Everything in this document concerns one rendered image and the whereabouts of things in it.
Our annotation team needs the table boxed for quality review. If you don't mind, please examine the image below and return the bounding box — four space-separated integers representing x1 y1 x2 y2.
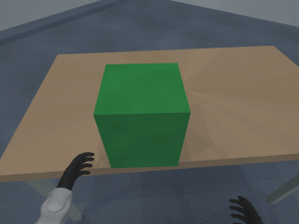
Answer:
0 46 299 221

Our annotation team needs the left robot hand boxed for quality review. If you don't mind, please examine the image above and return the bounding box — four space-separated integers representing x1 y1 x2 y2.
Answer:
57 152 94 190

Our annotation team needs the left robot forearm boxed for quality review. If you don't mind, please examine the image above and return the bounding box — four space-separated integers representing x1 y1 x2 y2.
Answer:
35 188 73 224

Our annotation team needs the carton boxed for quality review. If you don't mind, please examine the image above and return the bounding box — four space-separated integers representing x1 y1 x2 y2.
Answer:
93 63 191 169

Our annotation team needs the right robot hand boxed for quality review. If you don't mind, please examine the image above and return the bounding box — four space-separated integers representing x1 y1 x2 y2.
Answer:
229 196 263 224

